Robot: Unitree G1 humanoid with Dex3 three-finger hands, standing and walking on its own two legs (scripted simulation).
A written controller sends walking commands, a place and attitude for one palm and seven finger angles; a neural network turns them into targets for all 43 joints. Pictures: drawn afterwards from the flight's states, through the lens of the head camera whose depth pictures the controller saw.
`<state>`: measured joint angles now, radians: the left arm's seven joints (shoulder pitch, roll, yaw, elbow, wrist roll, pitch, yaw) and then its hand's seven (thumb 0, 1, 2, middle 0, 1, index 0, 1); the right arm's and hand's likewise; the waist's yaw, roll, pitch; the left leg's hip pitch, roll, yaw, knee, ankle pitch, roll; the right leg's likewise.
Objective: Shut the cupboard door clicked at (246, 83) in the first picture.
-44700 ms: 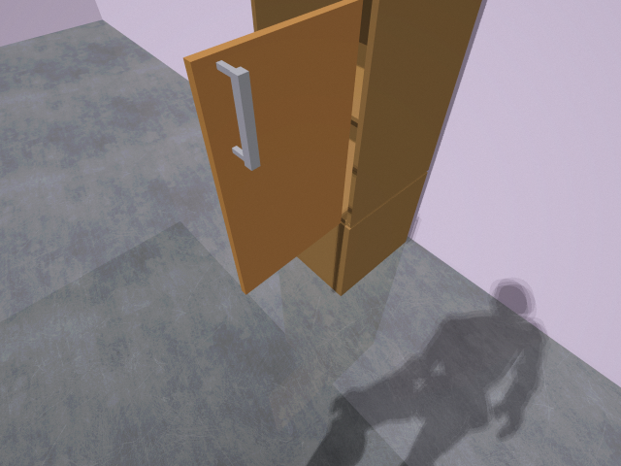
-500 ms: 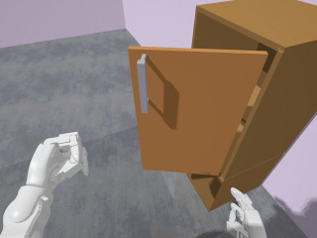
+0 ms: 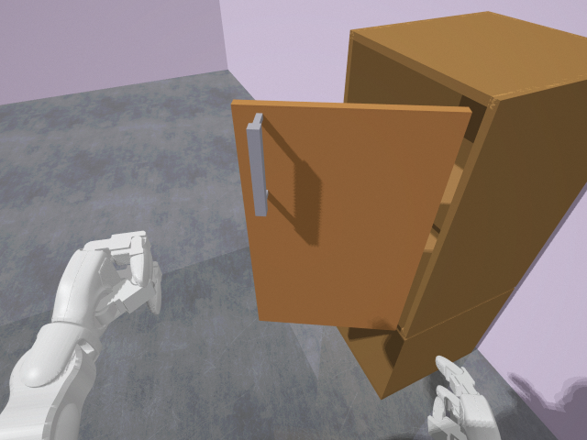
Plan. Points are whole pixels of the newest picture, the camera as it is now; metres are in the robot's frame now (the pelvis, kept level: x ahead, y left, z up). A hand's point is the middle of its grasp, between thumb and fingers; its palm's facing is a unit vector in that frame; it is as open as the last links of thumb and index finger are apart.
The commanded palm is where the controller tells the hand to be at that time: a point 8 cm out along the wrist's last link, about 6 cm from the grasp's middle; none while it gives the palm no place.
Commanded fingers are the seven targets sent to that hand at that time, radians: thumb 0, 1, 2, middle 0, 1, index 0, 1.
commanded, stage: raise the hand and make a fist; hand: left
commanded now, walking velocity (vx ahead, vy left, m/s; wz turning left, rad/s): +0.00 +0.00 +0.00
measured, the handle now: (260, 166) +0.48 +0.12 +0.16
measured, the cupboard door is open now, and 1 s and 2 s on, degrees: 61 61 60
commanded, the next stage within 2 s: bring the fist close to the handle in 0.06 s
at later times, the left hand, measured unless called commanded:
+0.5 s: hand (194, 252) +0.28 +0.16 +0.16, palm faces +0.02 -1.00 -0.03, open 3.1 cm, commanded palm +0.25 +0.20 +0.17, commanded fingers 0.00 0.90 0.90 -1.30 -1.50 -1.30 -1.50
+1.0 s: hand (249, 216) +0.35 +0.11 +0.17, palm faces +0.00 -1.00 +0.00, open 3.1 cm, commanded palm +0.32 +0.15 +0.17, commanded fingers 0.00 0.90 0.90 -1.30 -1.50 -1.30 -1.50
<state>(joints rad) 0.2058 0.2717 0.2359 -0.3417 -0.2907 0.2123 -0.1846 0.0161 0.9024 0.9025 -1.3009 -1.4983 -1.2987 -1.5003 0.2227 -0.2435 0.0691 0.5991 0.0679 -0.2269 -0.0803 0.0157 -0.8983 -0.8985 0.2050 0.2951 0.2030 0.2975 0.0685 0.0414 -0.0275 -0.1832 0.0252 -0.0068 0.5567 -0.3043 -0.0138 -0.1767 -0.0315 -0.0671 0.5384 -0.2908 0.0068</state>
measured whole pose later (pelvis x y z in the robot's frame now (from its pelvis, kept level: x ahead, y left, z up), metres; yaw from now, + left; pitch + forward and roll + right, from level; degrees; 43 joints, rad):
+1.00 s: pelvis +0.01 +0.00 +0.00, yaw -1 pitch -2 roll +0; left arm -0.25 0.12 0.04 0.00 -0.16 0.28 0.03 0.02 0.90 0.90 -1.30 -1.50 -1.30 -1.50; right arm 0.18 -0.21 0.07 0.64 0.05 -0.10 -0.05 0.01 -0.90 -0.90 0.20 0.30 0.20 0.30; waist 0.03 0.04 -0.02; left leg -0.18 0.02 0.01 0.53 -0.31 -0.01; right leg -0.20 -0.03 -0.05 0.55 -0.30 0.01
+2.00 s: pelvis +0.01 -0.01 +0.00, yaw -2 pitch -1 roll +0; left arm -0.58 0.14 0.07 0.46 -0.15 0.13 0.02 0.02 0.90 0.90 -1.31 -1.50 -1.31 -1.50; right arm 0.22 -0.22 0.04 0.66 0.05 -0.05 -0.07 0.01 -0.90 -0.90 0.21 0.29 0.20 0.30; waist -0.01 0.04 -0.02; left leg -0.21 0.04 0.02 0.50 -0.28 -0.02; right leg -0.23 -0.02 -0.04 0.51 -0.27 0.00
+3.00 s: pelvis -0.01 +0.00 -0.01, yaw -3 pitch +13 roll +0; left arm -1.24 0.40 0.27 1.31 -0.06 -0.20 -0.22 -0.03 0.78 0.90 -1.30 -1.50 -1.30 -1.50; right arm 0.46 -0.29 0.00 0.74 0.00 -0.12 -0.03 0.01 -0.90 -0.90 0.21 0.29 0.20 0.30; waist -0.23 0.04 -0.03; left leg -0.57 0.05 0.04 0.66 -0.31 -0.01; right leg -0.60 -0.01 -0.01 0.66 -0.28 0.00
